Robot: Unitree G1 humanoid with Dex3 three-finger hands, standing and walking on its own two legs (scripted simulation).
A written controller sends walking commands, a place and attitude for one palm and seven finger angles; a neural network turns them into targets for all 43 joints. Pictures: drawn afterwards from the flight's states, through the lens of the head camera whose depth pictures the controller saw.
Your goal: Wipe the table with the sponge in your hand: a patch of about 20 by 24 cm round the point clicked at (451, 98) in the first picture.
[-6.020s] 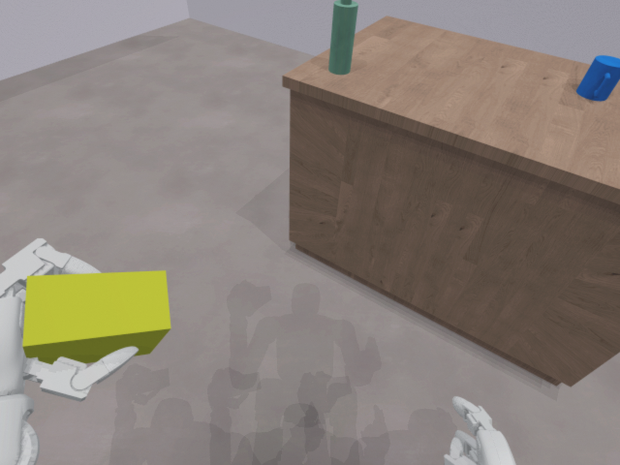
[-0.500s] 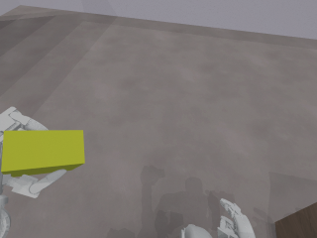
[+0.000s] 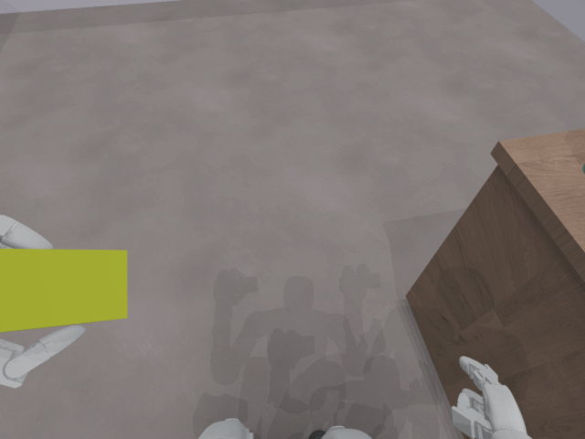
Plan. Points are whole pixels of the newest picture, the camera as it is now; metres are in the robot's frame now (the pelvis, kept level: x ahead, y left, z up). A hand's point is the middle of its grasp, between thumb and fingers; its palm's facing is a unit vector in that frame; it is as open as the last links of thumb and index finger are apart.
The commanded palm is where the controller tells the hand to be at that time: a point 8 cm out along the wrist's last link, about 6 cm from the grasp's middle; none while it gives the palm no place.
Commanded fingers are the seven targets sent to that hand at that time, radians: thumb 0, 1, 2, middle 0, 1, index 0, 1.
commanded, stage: turn to face it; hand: left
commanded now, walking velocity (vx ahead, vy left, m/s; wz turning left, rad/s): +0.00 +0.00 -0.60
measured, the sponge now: (62, 292) +0.22 +0.22 +0.17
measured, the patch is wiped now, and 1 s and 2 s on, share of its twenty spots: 0.00 0.00 0.00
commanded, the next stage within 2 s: none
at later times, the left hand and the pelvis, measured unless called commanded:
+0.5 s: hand (218, 311) +0.21 +0.08 +0.17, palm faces +0.05 -0.83 -0.56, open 10.1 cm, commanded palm +0.16 +0.16 +0.18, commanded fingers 0.00 0.10 1.30 -1.20 -1.60 -1.20 -1.60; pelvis -0.08 -0.06 -0.01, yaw -18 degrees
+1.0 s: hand (250, 353) +0.18 +0.05 +0.17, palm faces -0.09 -0.89 -0.44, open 10.1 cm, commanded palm +0.16 +0.09 +0.18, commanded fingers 0.00 0.10 1.30 -1.20 -1.60 -1.20 -1.60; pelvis -0.14 -0.04 +0.00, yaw -36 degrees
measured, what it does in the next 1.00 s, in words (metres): walks backwards, turning right: left foot, then right foot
